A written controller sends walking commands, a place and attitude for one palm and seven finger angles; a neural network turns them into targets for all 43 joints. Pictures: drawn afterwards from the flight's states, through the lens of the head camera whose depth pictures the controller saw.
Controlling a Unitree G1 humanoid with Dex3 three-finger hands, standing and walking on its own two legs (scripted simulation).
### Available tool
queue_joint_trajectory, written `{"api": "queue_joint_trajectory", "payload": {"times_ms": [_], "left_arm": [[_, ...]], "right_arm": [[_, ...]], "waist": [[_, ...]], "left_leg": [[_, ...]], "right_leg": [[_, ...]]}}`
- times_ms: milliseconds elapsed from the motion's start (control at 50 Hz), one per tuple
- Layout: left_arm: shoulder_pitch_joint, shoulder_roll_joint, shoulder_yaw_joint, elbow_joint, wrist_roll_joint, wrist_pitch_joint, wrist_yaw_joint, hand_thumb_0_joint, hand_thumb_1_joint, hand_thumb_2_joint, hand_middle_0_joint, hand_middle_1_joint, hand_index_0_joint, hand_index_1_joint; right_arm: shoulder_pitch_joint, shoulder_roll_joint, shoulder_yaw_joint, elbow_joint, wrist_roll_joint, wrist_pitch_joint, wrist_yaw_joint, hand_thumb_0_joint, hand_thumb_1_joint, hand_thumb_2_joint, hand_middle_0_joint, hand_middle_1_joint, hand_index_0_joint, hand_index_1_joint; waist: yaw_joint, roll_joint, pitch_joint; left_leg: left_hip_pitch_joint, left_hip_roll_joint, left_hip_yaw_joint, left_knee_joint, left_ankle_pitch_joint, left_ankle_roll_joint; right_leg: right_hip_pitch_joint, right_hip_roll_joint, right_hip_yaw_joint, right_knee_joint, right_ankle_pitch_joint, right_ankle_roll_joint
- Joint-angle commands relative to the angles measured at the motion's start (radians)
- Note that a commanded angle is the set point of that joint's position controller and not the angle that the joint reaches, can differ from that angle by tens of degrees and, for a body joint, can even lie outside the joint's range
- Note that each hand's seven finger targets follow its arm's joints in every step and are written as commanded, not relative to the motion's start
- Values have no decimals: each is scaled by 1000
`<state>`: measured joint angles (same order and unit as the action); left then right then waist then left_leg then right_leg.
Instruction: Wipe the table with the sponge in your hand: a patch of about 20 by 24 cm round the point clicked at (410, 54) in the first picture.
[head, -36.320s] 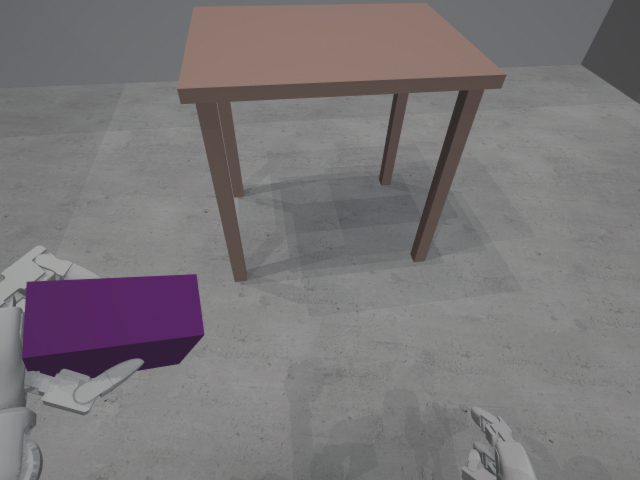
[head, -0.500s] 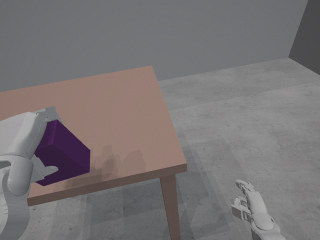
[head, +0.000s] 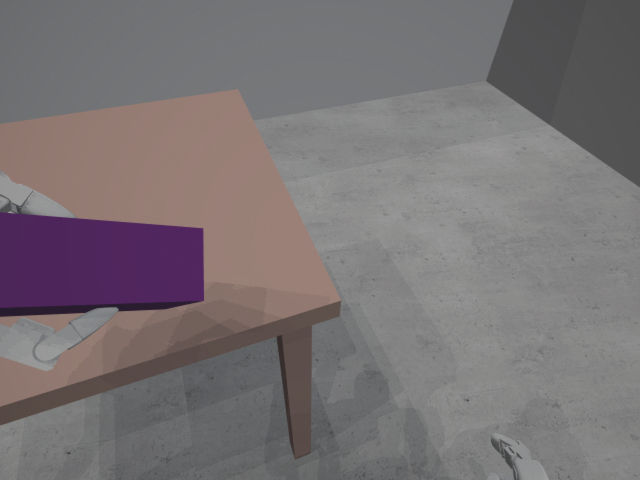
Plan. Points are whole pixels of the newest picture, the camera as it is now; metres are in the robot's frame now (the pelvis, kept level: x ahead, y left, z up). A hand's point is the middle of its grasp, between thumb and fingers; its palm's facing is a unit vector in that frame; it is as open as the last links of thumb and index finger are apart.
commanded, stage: step back with the hand held close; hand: left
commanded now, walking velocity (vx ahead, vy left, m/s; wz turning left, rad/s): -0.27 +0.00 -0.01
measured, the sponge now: (131, 272) +0.25 +0.18 +0.21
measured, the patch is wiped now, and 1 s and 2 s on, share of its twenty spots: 0.90 0.90 0.90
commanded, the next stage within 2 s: stop stepping back and stand still in 0.74 s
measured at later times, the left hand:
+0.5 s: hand out of the picture +0.12 +0.26 +0.25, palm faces +0.49 -0.82 -0.28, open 10.1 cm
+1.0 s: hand out of the picture +0.00 +0.29 +0.26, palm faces +0.44 -0.86 -0.26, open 10.1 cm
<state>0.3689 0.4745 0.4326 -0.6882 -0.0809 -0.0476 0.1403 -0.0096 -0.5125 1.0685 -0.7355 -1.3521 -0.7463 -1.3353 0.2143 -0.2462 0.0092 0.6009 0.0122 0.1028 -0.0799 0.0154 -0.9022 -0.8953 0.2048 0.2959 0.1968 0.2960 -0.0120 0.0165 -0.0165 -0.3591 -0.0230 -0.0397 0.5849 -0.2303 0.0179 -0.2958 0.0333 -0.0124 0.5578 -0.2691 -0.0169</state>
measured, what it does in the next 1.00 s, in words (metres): walks backwards: right foot, then right foot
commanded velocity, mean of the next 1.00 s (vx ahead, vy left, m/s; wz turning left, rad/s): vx -0.22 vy -0.01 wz -0.01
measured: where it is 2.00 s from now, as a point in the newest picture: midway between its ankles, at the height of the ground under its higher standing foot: outside the picture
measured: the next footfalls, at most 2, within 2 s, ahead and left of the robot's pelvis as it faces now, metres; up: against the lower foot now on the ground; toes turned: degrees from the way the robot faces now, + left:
right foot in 0.42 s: -0.06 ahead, -0.10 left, +0.00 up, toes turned +3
right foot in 0.80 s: -0.18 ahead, -0.07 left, +0.00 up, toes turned +0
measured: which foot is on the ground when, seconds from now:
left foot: down 0.00-0.80, up 0.82-0.94, down 0.96-1.00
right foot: down 0.00-0.26, up 0.28-0.40, down 0.42-0.58, up 0.60-0.78, down 0.80-1.00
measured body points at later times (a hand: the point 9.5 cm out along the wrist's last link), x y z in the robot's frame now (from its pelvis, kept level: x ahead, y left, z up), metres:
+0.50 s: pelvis -0.09 +0.03 +0.00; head -0.10 +0.03 +0.45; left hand +0.08 +0.31 +0.26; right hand +0.11 -0.19 -0.08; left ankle +0.02 +0.11 -0.73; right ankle -0.10 -0.10 -0.73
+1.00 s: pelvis -0.22 +0.07 -0.01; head -0.25 +0.08 +0.44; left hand -0.03 +0.34 +0.27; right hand -0.07 -0.18 -0.08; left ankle -0.14 +0.16 -0.73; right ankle -0.22 -0.07 -0.73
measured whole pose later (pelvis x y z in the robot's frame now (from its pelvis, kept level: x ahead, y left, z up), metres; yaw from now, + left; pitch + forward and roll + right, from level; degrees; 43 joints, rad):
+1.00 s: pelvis -0.22 +0.07 -0.01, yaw -1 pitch +0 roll -3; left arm 0.23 0.43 0.39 -0.59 -0.07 -0.13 0.14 -0.01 -0.52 1.07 -0.74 -1.35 -0.75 -1.34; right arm 0.22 -0.21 0.01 0.63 0.02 0.04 -0.09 0.02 -0.90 -0.90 0.21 0.30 0.20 0.30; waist -0.01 0.01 -0.08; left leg -0.41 0.00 -0.05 0.60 -0.22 0.02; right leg -0.27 0.03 0.01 0.59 -0.32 0.02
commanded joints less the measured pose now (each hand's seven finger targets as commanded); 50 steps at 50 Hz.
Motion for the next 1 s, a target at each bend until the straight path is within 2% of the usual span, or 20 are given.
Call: {"api": "queue_joint_trajectory", "payload": {"times_ms": [0, 80, 160, 240, 300, 340, 400, 460, 520, 560, 600, 700, 740, 780, 800, 820, 860, 900, 920, 980], "left_arm": [[-61, 172, 129, -156, -6, -101, 32, 0, 100, 1300, -1200, -1600, -1200, -1600], [-46, 178, 129, -150, -2, -126, 48, 0, 100, 1300, -1200, -1600, -1200, -1600], [-119, 206, 153, -159, 11, -143, 59, 0, 100, 1300, -1200, -1600, -1200, -1600], [-196, 157, 144, -140, 42, -153, 56, 0, 100, 1300, -1200, -1600, -1200, -1600], [-188, 126, 104, -116, 33, -151, 41, 0, 100, 1300, -1200, -1600, -1200, -1600], [-154, 107, 77, -107, 18, -152, 30, 0, 100, 1300, -1200, -1600, -1200, -1600], [-212, 123, 55, -133, 3, -165, 28, 0, 100, 1300, -1200, -1600, -1200, -1600], [-234, 159, 64, -143, 15, -162, 30, 0, 100, 1300, -1200, -1600, -1200, -1600], [-253, 156, 74, -113, 11, -155, 19, 0, 100, 1300, -1200, -1600, -1200, -1600], [-209, 181, 112, -118, 3, -157, 17, 0, 100, 1300, -1200, -1600, -1200, -1600], [-245, 163, 113, -154, 2, -152, 12, 0, 100, 1300, -1200, -1600, -1200, -1600], [-160, 106, 45, -187, -12, -126, 20, 0, 100, 1300, -1200, -1600, -1200, -1600], [-177, 121, 43, -189, -12, -136, 15, 0, 100, 1300, -1200, -1600, -1200, -1600], [-232, 190, 76, -227, -1, -167, 18, 0, 100, 1300, -1200, -1600, -1200, -1600], [-274, 198, 80, -202, 13, -168, 20, 0, 100, 1300, -1200, -1600, -1200, -1600], [-261, 143, 42, -164, 13, -148, 11, 0, 100, 1300, -1200, -1600, -1200, -1600], [-286, 153, 81, -71, 16, -113, 2, 0, 100, 1300, -1200, -1600, -1200, -1600], [-290, 119, 59, 3, 8, -103, 14, 0, 100, 1300, -1200, -1600, -1200, -1600], [-293, 117, 58, -25, 4, -112, 20, 0, 100, 1300, -1200, -1600, -1200, -1600], [-193, 117, 83, -41, 1, -116, 26, 0, 100, 1300, -1200, -1600, -1200, -1600]], "right_arm": [[-151, -104, -40, -151, 5, -62, -9, 0, -900, -900, 200, 300, 200, 300], [-134, -92, -37, -122, 4, -75, -19, 0, -900, -900, 200, 300, 200, 300], [-147, -115, -36, -133, -1, -84, -37, 0, -900, -900, 200, 300, 200, 300], [-147, -123, -50, -163, -19, -108, -37, 0, -900, -900, 200, 300, 200, 300], [-143, -86, -53, -140, -21, -127, -19, 0, -900, -900, 200, 300, 200, 300], [-157, -78, -44, -133, -19, -132, -7, 0, -900, -900, 200, 300, 200, 300], [-174, -71, -31, -117, -20, -122, -3, 0, -900, -900, 200, 300, 200, 300], [-170, -74, -48, -107, 3, -119, -17, 0, -900, -900, 200, 300, 200, 300], [-186, -78, -35, -127, -6, -94, -30, 0, -900, -900, 200, 300, 200, 300], [-204, -90, -40, -150, -1, -85, -25, 0, -900, -900, 200, 300, 200, 300], [-193, -80, -54, -149, -29, -104, -7, 0, -900, -900, 200, 300, 200, 300], [-199, -57, -48, -139, -16, -125, 17, 0, -900, -900, 200, 300, 200, 300], [-192, -60, -44, -124, -16, -123, 17, 0, -900, -900, 200, 300, 200, 300], [-201, -45, -30, -99, -14, -114, 11, 0, -900, -900, 200, 300, 200, 300], [-204, -48, -24, -102, -23, -122, 2, 0, -900, -900, 200, 300, 200, 300], [-180, -54, -48, -103, -3, -122, -5, 0, -900, -900, 200, 300, 200, 300], [-172, -49, -27, -143, 1, -113, -14, 0, -900, -900, 200, 300, 200, 300], [-139, -71, -28, -119, 5, -101, -29, 0, -900, -900, 200, 300, 200, 300], [-152, -100, -39, -135, 7, -110, -31, 0, -900, -900, 200, 300, 200, 300], [-152, -77, -24, -160, 12, -137, -23, 0, -900, -900, 200, 300, 200, 300]], "waist": [[10, -8, -192], [-4, -73, -160], [1, 16, -86], [22, 269, -102], [27, 213, -142], [26, 156, -118], [8, -22, -127], [7, -123, -181], [12, 28, -118], [33, 205, -209], [36, 247, -249], [37, 216, -215], [34, 116, -185], [37, -133, -152], [38, -146, -140], [16, -212, -138], [11, -148, -139], [-4, 64, -131], [16, 167, -127], [15, 227, -121]], "left_leg": [[0, 112, -125, 9, 164, 6], [62, 75, -76, 98, -36, -8], [29, 108, -139, -20, -157, 10], [-418, 240, -337, -462, -529, 78], [-276, 207, -255, -400, -345, 67], [-190, 155, -206, -320, -260, 29], [66, 64, -81, -9, 12, -26], [150, 34, -35, 187, 69, -35], [88, 115, -106, -52, 367, -8], [129, 219, -225, -247, 474, 26], [-61, 311, -337, -452, 53, 61], [-62, 191, -127, -474, -115, -18], [-36, 101, -45, -300, -143, -91], [152, -11, 14, 256, -81, -93], [37, -7, -4, 416, -170, -75], [-36, 14, -50, 463, -172, -55], [-3, 74, -36, 257, -92, -32], [121, 71, -24, -73, 114, -13], [106, 158, -157, -172, 107, 23], [-83, 187, -293, -445, -463, 28]], "right_leg": [[61, -186, 178, -113, 259, -44], [-123, -252, 200, -184, 51, -70], [-219, -158, 122, -167, -167, -40], [251, 64, -12, 239, -96, 18], [198, 56, -1, 186, -153, 3], [153, 22, 27, -58, -121, -28], [-79, -201, 275, -286, 93, -109], [-149, -268, 241, -225, 355, -111], [-74, -134, 128, -78, 428, -24], [-9, 24, 28, 89, 26, 23], [124, 74, 76, 427, -254, 19], [177, 73, -11, 81, -231, -17], [136, 3, 26, -230, -122, -65], [-235, -347, 364, -459, 15, -183], [-214, -394, 355, -383, 234, -207], [-133, -365, 273, -286, 424, -181], [-51, -304, 173, -129, 476, -121], [-56, -176, 102, -40, 233, -50], [-68, -70, 59, -18, 26, -8], [82, 54, -21, 35, -165, 12]]}}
